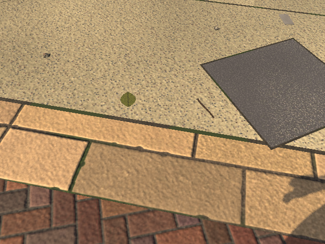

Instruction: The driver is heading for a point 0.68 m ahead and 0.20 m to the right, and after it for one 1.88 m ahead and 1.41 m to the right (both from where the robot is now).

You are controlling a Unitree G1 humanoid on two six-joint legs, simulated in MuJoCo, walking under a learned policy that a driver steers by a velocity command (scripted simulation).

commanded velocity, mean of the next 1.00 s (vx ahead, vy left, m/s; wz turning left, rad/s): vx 0.50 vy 0.00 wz -0.25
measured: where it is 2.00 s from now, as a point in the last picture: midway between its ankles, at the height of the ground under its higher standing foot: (175, 202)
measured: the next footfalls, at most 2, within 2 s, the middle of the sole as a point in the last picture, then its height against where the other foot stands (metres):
right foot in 0.18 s outside the picture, level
left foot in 0.70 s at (145, 229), level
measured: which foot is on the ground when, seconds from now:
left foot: down 0.00-0.20, up 0.22-0.68, down 0.70-1.00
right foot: up 0.00-0.16, down 0.18-0.70, up 0.72-1.00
